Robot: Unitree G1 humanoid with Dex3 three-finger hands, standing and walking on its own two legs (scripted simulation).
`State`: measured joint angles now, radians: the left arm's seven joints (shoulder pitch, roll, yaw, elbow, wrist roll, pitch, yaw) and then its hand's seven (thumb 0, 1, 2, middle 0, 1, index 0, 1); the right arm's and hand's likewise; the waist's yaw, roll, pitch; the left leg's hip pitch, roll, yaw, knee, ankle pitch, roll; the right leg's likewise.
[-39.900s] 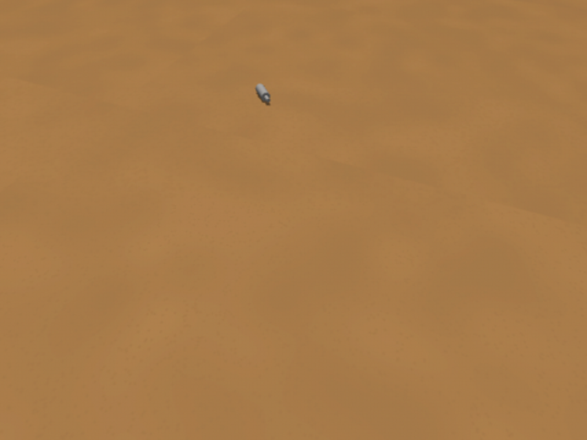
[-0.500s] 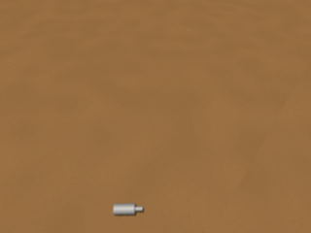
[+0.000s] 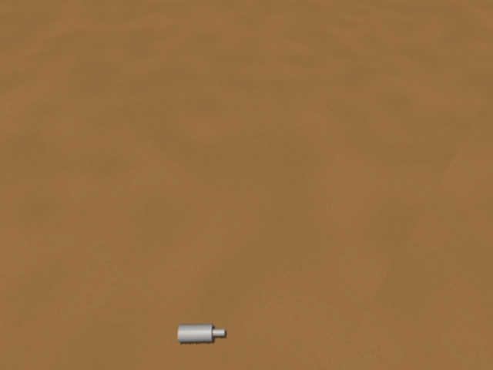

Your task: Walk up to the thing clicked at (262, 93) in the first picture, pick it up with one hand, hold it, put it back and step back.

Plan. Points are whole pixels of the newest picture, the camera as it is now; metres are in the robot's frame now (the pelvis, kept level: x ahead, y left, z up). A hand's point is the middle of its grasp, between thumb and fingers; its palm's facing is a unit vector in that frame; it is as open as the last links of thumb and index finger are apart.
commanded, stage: stand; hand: left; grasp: from above
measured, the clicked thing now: (201, 332) +0.36 +0.16 -0.75
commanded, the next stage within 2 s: step back in 0.60 s
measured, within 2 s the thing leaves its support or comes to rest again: neither
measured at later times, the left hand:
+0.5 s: hand out of the picture +0.07 +0.25 -0.16, palm faces +0.02 -0.94 -0.34, open 7.4 cm
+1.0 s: hand out of the picture +0.09 +0.31 -0.18, palm faces -0.02 -0.92 -0.38, open 7.4 cm
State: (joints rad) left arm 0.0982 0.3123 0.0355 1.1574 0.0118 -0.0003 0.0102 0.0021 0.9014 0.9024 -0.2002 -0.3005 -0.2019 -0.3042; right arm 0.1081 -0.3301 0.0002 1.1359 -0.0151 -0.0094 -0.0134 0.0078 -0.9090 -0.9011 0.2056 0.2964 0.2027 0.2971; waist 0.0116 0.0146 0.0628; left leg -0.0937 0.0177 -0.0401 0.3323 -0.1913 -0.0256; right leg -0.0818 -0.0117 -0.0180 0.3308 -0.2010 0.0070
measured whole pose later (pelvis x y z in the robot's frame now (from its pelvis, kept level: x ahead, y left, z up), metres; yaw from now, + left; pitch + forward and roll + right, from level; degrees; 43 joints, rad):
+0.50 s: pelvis +0.00 +0.00 +0.00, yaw +0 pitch -3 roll +0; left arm 0.11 0.32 0.03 1.15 0.01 0.00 0.00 0.00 0.90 0.90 -0.20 -0.30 -0.20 -0.30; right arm 0.12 -0.34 0.00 1.13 -0.01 -0.01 -0.01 0.01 -0.91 -0.90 0.21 0.30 0.20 0.30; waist 0.01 0.01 0.06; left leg -0.09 0.02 -0.04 0.33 -0.19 -0.03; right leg -0.09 -0.01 -0.01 0.33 -0.20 0.00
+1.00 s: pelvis -0.07 +0.04 -0.02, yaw -1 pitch -1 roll -1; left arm 0.01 0.41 0.07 0.90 0.00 0.06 0.04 0.00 0.90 0.90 -0.20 -0.30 -0.20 -0.30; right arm 0.15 -0.36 -0.05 0.96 -0.03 0.03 0.00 0.01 -0.91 -0.90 0.21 0.30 0.20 0.30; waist -0.02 -0.05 0.20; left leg -0.29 -0.03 -0.01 0.63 -0.31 0.04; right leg -0.46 0.10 0.17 1.05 -0.56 -0.03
